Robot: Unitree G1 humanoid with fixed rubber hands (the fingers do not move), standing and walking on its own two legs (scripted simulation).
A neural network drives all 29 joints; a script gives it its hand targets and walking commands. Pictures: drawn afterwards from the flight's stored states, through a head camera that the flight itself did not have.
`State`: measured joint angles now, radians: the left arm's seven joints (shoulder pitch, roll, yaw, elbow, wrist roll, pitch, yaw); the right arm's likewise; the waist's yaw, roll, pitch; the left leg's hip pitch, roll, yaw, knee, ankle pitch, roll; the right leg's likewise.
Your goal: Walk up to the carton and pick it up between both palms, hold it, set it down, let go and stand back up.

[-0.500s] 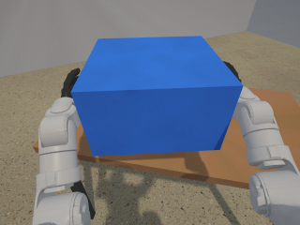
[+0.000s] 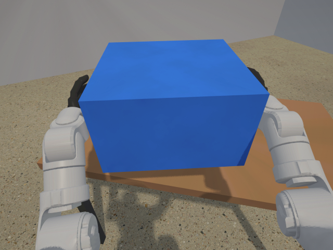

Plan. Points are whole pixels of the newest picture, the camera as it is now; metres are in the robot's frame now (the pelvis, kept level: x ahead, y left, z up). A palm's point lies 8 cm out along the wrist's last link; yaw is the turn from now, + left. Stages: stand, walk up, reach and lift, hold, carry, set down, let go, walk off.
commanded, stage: hold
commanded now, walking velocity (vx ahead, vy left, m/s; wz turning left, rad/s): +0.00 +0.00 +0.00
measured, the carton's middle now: (170, 98) +0.41 +0.00 +0.21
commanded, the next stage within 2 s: set down in 0.42 s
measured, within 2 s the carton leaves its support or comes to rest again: neither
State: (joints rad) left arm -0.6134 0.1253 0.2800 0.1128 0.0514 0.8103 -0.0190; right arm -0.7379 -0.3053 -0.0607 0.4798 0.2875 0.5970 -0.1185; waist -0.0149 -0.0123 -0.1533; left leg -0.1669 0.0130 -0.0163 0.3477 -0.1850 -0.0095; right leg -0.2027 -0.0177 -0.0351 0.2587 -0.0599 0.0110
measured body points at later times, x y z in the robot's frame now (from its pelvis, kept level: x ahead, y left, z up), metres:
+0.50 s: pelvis +0.00 +0.00 +0.00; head -0.05 +0.01 +0.45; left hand +0.36 +0.20 +0.22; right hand +0.39 -0.20 +0.22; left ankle +0.00 +0.12 -0.75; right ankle +0.05 -0.13 -0.75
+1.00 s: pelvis +0.02 -0.01 +0.00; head -0.01 +0.01 +0.45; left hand +0.39 +0.20 +0.16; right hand +0.40 -0.20 +0.14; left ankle +0.00 +0.12 -0.75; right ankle +0.05 -0.13 -0.75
